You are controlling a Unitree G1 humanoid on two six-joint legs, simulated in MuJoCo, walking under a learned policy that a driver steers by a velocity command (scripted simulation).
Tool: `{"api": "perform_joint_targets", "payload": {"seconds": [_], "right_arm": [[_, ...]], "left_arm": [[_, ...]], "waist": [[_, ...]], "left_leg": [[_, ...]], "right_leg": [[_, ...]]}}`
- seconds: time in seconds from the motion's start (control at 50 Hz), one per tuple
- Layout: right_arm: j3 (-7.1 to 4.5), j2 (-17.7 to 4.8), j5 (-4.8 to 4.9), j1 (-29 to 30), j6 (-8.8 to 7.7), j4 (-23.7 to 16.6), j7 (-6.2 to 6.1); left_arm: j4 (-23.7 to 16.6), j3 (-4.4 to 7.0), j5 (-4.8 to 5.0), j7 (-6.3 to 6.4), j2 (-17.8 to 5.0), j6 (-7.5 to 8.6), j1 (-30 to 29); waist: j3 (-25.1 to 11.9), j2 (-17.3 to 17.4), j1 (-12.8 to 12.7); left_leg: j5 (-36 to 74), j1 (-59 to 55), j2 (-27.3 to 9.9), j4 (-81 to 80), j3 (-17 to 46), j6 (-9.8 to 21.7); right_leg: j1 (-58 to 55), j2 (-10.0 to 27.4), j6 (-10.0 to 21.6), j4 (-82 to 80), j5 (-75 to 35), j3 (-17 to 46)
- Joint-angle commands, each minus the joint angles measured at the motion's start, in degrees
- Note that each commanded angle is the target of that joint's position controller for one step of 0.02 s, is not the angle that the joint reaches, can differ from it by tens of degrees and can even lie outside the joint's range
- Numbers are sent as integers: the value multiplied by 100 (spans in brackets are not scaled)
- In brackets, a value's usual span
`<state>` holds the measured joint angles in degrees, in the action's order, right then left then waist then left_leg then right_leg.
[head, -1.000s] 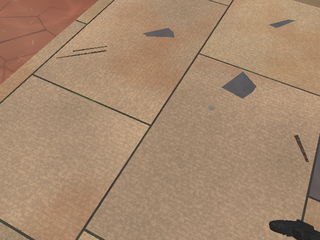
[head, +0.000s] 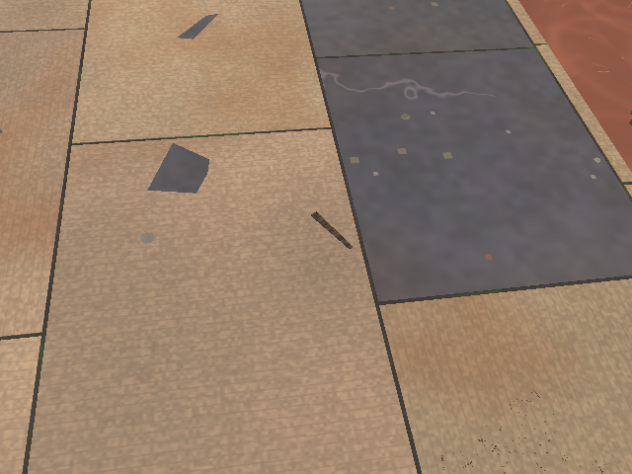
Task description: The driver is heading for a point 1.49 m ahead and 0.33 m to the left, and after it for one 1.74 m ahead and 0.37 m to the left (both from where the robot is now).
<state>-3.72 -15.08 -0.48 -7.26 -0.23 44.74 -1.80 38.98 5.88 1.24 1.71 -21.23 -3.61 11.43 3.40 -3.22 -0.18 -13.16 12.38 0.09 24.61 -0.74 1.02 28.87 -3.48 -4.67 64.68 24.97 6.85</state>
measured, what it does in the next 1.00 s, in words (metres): steps on the spot: right foot, then left foot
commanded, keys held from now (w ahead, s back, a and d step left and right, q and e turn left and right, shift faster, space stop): no key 1.00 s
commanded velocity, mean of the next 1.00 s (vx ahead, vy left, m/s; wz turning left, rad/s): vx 0.00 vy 0.00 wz -0.12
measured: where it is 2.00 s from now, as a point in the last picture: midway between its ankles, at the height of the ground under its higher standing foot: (331, 452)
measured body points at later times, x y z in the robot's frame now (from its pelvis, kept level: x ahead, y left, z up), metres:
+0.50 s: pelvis +0.00 -0.04 +0.00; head +0.02 -0.05 +0.44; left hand +0.18 +0.19 -0.10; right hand +0.08 -0.34 -0.13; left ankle +0.00 +0.10 -0.73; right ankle -0.01 -0.15 -0.74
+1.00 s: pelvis +0.00 -0.02 +0.00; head +0.01 -0.02 +0.45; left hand +0.10 +0.24 -0.14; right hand +0.06 -0.29 -0.14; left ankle +0.00 +0.10 -0.74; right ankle -0.01 -0.15 -0.74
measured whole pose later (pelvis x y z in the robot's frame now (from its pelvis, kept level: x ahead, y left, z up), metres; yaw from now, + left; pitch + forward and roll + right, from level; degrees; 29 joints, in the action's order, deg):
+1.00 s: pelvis +0.00 -0.02 +0.00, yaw -4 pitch -2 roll +0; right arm -0.6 -14.3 -0.3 -10.1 -0.4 57.6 -1.5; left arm 55.3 2.4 -0.3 1.8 -14.6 -0.8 10.9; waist 2.7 -0.1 0.1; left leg -16.1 9.1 -0.8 27.4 0.1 -0.6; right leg 10.2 -0.3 -0.5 27.1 14.7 1.8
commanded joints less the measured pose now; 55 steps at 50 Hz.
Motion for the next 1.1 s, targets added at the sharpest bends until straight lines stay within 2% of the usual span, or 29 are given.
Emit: {"api": "perform_joint_targets", "payload": {"seconds": [0.02,0.08,0.14,0.18,0.2,0.22,0.24,0.26,0.28,0.3,0.32,0.34,0.4,0.46,0.5,0.52,0.54,0.56,0.58,0.6,0.64,0.68,0.82,1.0,1.02,1.04,1.06,1.08,1.1], "right_arm": [[-167,-907,-19,-11,-9,-315,-84],[-210,-1104,28,62,24,-314,-22],[-223,-1229,95,63,54,-254,72],[-186,-1207,180,115,63,-187,101],[-137,-1102,221,82,58,-130,104],[-56,-900,179,-232,8,3,130],[93,-517,-121,-393,-62,-86,192],[89,-499,-51,-112,-63,-191,145],[6,-865,6,117,-13,-181,88],[-31,-895,56,145,22,-147,74],[-65,-895,64,9,78,-17,37],[-97,-941,29,-94,128,40,12],[-44,-699,59,-311,126,184,31],[13,-613,83,-189,91,210,47],[46,-578,41,-387,62,317,68],[37,-734,-40,-411,50,337,67],[-13,-1071,-45,-402,50,307,48],[-62,-1213,39,-271,46,416,62],[-12,-943,52,-192,18,390,95],[29,-825,4,-181,-16,453,94],[66,-761,-14,-163,-92,538,90],[90,-732,0,-279,-126,657,71],[138,-706,12,-304,-85,884,8],[186,-626,19,-328,-63,1126,6],[188,-606,29,-429,-51,1195,-1],[163,-663,72,-459,-31,1219,-15],[138,-725,103,-456,-18,1202,-29],[126,-759,118,-468,-32,1166,-38],[108,-821,140,-573,-81,1160,-36]], "left_arm": [[-556,27,8,-2,-238,88,-278],[-616,-86,-77,-34,-82,112,-307],[-584,-112,-67,-66,-128,108,-224],[-449,-106,-69,-93,-108,102,56],[-346,-96,-85,-108,-113,107,253],[-372,-69,-108,-86,-291,102,262],[-460,-5,-159,-8,-744,81,372],[-470,-98,-293,-63,-541,147,68],[-524,-161,-327,-123,-280,256,-109],[-424,-206,-342,-131,-159,345,-198],[-387,-185,-301,-131,-248,402,-307],[-346,-185,-238,-126,-255,448,-428],[-203,-234,-213,-103,-95,453,-558],[-59,-245,-195,-100,-45,399,-553],[66,-276,-125,-108,28,374,-596],[170,-293,-142,-122,86,403,-396],[218,-300,-239,-150,104,435,-228],[259,-285,-262,-152,118,433,-101],[306,-275,-267,-127,-3,413,-376],[308,-254,-226,-97,0,393,-503],[393,-250,-200,-44,35,322,-477],[516,-241,-199,-34,59,305,-402],[971,-221,-170,-18,61,330,-260],[1479,-240,-149,39,35,343,-86],[1566,-247,-139,47,66,336,10],[1613,-234,-100,58,50,326,44],[1613,-228,-75,64,47,334,38],[1580,-233,-70,64,61,375,-21],[1537,-247,-57,48,111,454,-93]], "waist": [[-476,1196,194],[-652,1242,216],[-660,1345,221],[-641,1264,39],[-625,1183,-80],[-713,857,-49],[-1137,-512,152],[-990,-1098,90],[-769,-685,-79],[-658,-712,-35],[-569,-676,4],[-474,-635,42],[-543,-474,142],[-599,-442,29],[-593,-298,199],[-618,-90,148],[-574,361,-54],[-487,866,-245],[-359,698,-16],[-328,674,-3],[-295,693,6],[-328,600,27],[-246,344,71],[-216,315,54],[-338,340,53],[-269,410,53],[-56,509,59],[232,592,87],[433,731,137]], "left_leg": [[2061,-1040,-1400,-701,1048,1251],[2322,-1018,-1483,-609,849,1283],[2537,-754,-1527,-510,783,1266],[2409,-605,-1460,-251,727,1116],[2183,-376,-1356,-69,642,912],[1577,57,-1172,157,486,489],[-161,758,-672,1178,-13,-68],[-1855,971,-329,1353,-5,-331],[-2033,940,-408,1904,160,-454],[-1943,1043,-412,2196,252,-475],[-1836,1106,-414,2371,290,-517],[-1625,1119,-449,2492,362,-574],[-1261,704,-407,2217,263,-640],[-894,372,-342,1270,143,-614],[327,-257,-280,-51,62,-492],[1134,-650,-411,-266,280,-392],[1828,-761,-714,-176,546,-222],[1079,-318,-659,4,459,19],[500,-9,-565,-139,457,61],[341,87,-542,-235,468,7],[515,49,-472,-260,412,-97],[548,-40,-430,-215,361,-132],[502,-137,-350,-203,316,-78],[556,-137,-264,-221,254,-56],[-20,-175,-201,-241,200,-27],[-1010,-73,-145,-231,199,71],[-2044,129,-199,-292,345,206],[-2762,317,-353,-445,609,355],[-3143,354,-593,-632,989,522]], "right_leg": [[595,227,-177,-310,-89,-145],[-88,409,-140,-1351,53,-364],[-838,375,-37,-2318,-78,-669],[-1440,290,147,-3474,-839,-804],[-1967,229,313,-4316,-1515,-859],[-2665,486,486,-4653,-2292,-454],[-3490,1699,859,-4424,-4267,919],[-2626,2296,1763,-4453,-4075,1388],[-2324,2123,1972,-4649,-3373,1341],[-2236,1935,1855,-4713,-3075,1146],[-2194,1759,1719,-4714,-2911,955],[-2108,1728,1659,-4687,-3114,874],[-1936,1462,1589,-4528,-3570,440],[-2035,1424,1625,-4401,-3408,485],[-1861,1279,1422,-4320,-2803,432],[-1688,1125,1173,-4316,-2293,396],[-1554,828,930,-4189,-1663,175],[-1735,531,738,-4312,-1342,-127],[-1934,457,614,-4150,-1290,-224],[-1990,461,606,-4070,-1375,-257],[-1993,490,635,-4047,-1736,-230],[-2003,502,638,-4068,-1840,-233],[-1924,483,542,-4116,-1945,-292],[-1954,485,495,-4131,-2025,-340],[-1986,402,511,-4102,-1459,-433],[-1842,263,566,-3957,-452,-566],[-1509,196,633,-3838,516,-609],[-1126,195,698,-3732,1035,-586],[-813,212,738,-3542,1081,-587]]}}
Next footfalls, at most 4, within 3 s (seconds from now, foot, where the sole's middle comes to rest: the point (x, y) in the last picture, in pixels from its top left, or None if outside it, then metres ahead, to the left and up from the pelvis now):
0.22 right None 0.03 -0.15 -0.78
0.52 left None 0.04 0.10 -0.78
1.68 left None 0.41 0.07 -0.78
2.18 right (331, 351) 0.73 -0.05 -0.78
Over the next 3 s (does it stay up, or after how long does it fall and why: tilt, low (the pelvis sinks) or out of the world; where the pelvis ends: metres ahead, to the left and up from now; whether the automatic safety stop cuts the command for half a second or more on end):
stays up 0.88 0.25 0.00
